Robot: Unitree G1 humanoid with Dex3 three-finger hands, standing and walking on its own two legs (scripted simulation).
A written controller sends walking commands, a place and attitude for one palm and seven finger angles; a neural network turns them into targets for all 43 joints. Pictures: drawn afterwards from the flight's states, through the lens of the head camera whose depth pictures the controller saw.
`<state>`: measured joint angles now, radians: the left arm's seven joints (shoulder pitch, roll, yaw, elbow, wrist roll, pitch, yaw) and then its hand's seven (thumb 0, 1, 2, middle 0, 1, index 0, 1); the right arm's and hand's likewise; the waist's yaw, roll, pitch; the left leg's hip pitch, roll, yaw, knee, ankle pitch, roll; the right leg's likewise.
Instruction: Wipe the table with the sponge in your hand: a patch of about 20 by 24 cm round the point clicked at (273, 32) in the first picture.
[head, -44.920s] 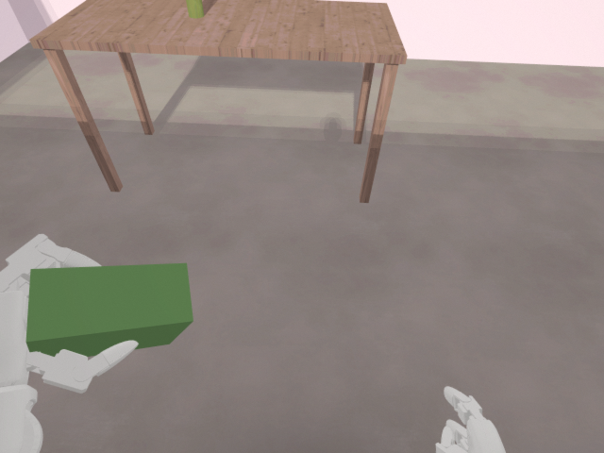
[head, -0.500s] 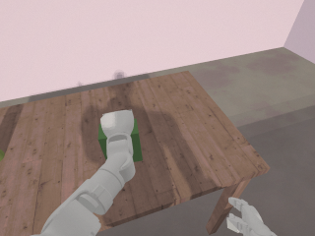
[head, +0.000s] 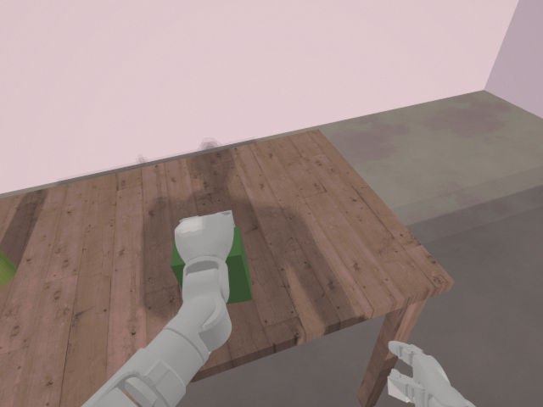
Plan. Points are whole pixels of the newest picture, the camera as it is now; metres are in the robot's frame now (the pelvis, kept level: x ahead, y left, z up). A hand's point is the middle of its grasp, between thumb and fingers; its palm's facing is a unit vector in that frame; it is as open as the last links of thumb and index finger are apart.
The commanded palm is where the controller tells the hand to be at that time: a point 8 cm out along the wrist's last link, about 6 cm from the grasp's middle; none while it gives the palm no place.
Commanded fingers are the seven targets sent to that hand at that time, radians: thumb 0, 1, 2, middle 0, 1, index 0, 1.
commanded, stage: wipe back along the third lane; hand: left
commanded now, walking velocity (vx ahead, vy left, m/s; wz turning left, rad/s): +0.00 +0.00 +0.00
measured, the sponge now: (217, 277) +0.34 +0.15 +0.00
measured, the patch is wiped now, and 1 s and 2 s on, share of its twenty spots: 1.00 1.00 1.00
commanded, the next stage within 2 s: slide back across to the middle lane in 0.26 s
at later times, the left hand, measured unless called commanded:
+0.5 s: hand (214, 271) +0.31 +0.13 +0.06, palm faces +0.04 -0.11 -0.99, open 10.1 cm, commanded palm +0.26 +0.13 +0.10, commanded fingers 0.00 0.10 1.30 -1.20 -1.60 -1.20 -1.60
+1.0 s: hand (193, 283) +0.28 +0.16 +0.07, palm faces +0.07 -0.22 -0.97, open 10.1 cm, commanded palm +0.23 +0.17 +0.12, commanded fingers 0.00 0.10 1.30 -1.20 -1.60 -1.20 -1.60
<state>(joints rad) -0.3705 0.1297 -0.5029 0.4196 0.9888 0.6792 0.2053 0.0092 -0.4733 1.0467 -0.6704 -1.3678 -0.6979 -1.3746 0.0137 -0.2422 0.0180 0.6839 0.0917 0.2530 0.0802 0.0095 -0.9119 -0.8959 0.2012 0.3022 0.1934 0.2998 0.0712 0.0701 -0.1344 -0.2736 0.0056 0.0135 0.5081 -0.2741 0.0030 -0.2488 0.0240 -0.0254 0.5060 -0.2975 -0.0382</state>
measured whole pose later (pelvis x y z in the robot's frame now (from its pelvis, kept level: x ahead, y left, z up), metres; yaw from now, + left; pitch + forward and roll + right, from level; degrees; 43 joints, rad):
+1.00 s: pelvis +0.00 -0.02 +0.00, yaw -2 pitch -1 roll +1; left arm -0.03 0.25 -0.35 -0.01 0.95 0.58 0.13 0.00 -0.48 1.05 -0.68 -1.36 -0.70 -1.37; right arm -0.01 -0.25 0.03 0.65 0.08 0.19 0.04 0.01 -0.91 -0.90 0.20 0.30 0.19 0.30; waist 0.08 0.08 -0.09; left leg -0.18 0.03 0.03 0.47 -0.27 -0.02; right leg -0.18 0.05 0.00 0.50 -0.29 -0.06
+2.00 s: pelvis -0.02 -0.02 +0.00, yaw +0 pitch +4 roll +0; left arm -0.45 0.31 -0.19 0.62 0.99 0.40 0.13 -0.01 -0.53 1.06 -0.74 -1.31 -0.77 -1.31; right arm 0.12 -0.28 0.01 0.72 0.08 0.12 -0.06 0.01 -0.91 -0.90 0.20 0.30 0.20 0.30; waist 0.04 0.07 -0.11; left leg -0.34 0.03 0.00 0.50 -0.23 -0.01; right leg -0.32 0.05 -0.03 0.51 -0.26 -0.07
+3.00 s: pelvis -0.01 +0.01 +0.00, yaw -1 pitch +11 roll -1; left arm -0.77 0.43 -0.07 1.02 1.03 0.26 0.18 0.00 -0.54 1.08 -0.74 -1.32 -0.77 -1.33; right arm 0.25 -0.27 -0.01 0.75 0.07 0.12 -0.03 0.01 -0.91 -0.90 0.20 0.30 0.20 0.30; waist -0.05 0.05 -0.13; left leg -0.48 0.02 0.02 0.55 -0.26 0.02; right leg -0.43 0.04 -0.02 0.49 -0.25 -0.02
